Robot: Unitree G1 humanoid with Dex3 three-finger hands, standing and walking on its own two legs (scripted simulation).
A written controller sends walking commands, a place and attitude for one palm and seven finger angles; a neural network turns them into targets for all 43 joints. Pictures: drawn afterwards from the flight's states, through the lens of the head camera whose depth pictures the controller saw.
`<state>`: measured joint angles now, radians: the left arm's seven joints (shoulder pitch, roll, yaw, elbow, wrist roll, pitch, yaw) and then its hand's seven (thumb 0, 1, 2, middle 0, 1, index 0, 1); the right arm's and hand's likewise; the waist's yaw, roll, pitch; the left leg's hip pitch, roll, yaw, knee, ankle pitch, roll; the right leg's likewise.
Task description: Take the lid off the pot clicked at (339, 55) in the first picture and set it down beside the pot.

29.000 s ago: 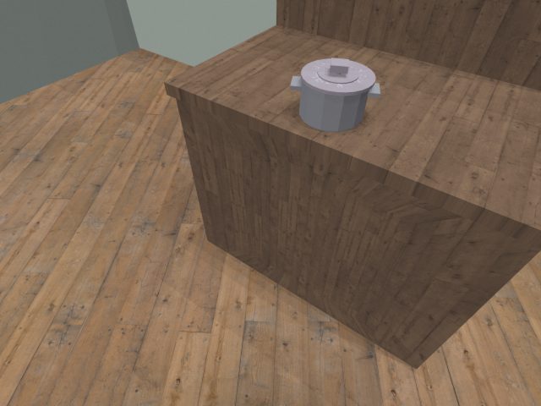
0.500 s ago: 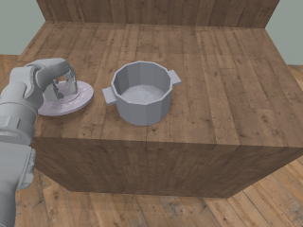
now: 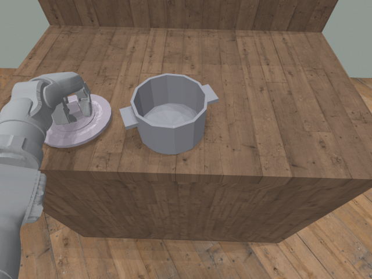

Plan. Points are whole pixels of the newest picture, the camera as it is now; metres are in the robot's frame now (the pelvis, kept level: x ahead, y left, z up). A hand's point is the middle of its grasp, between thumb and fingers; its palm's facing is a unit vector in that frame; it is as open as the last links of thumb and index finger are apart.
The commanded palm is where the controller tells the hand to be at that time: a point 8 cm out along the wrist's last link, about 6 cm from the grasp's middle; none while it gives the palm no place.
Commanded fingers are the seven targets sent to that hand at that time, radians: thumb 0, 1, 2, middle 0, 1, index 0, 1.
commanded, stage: open the fingers wide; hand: left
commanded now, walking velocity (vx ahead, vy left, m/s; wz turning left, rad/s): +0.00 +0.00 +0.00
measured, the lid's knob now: (71, 111) +0.48 +0.25 +0.08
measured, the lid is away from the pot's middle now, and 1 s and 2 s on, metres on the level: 0.23 0.23 0.23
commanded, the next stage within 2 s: raise the empty hand in 1.12 s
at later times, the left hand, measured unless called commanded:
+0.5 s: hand (67, 111) +0.46 +0.25 +0.10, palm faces -0.40 -0.05 -0.91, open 7.0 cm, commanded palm +0.46 +0.25 +0.15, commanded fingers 0.00 0.14 0.96 -0.62 -0.75 -0.67 -0.78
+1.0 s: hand (65, 113) +0.46 +0.25 +0.09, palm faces -0.39 -0.04 -0.92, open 10.7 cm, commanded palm +0.46 +0.25 +0.15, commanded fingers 0.00 -0.13 0.89 -0.48 -0.62 -0.48 -0.62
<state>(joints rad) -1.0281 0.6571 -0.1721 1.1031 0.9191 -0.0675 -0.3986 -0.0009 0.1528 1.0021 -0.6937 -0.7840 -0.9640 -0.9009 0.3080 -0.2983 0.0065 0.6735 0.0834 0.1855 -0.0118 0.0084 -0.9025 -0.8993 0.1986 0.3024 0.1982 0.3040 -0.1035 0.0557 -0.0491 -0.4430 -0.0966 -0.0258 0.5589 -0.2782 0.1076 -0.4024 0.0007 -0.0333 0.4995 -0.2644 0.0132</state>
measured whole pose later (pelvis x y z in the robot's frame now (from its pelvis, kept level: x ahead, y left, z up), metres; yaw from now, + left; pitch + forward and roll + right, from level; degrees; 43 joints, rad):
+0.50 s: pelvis +0.00 -0.01 +0.00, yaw -2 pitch +11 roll -2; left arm -0.94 0.71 -0.08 1.01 0.93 -0.15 -0.34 -0.03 0.17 0.98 -0.67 -0.81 -0.80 -0.86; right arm 0.29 -0.29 0.02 0.63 0.09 0.24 -0.04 0.01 -0.90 -0.90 0.20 0.30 0.20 0.30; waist -0.10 0.05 -0.06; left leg -0.50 -0.07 -0.01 0.60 -0.30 0.10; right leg -0.46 0.02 -0.02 0.53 -0.27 0.00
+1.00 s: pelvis +0.00 +0.00 +0.00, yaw -1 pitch +11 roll -2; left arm -0.90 0.69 -0.10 0.94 0.92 -0.14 -0.34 -0.01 -0.09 0.89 -0.52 -0.68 -0.50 -0.65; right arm 0.27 -0.28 0.02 0.63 0.08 0.26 -0.02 0.01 -0.90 -0.90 0.20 0.30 0.20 0.30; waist -0.08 0.05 -0.06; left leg -0.48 -0.09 -0.02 0.59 -0.29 0.11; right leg -0.44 0.01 -0.02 0.52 -0.27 0.01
